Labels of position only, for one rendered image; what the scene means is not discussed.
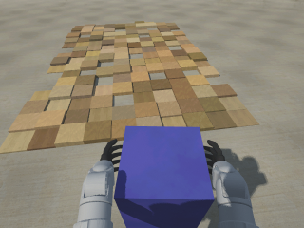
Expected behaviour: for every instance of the robot left forearm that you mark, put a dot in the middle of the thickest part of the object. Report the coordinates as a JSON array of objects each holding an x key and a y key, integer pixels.
[{"x": 97, "y": 197}]

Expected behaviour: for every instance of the robot left hand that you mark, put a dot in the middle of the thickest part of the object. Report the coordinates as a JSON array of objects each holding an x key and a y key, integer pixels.
[{"x": 108, "y": 155}]

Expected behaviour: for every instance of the robot right hand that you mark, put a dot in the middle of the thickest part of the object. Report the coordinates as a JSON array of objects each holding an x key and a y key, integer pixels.
[{"x": 217, "y": 154}]

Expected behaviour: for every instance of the carton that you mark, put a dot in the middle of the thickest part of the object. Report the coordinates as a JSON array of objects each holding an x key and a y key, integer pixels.
[{"x": 163, "y": 179}]

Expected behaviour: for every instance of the robot right forearm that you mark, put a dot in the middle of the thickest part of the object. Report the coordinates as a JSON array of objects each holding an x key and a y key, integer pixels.
[{"x": 234, "y": 205}]

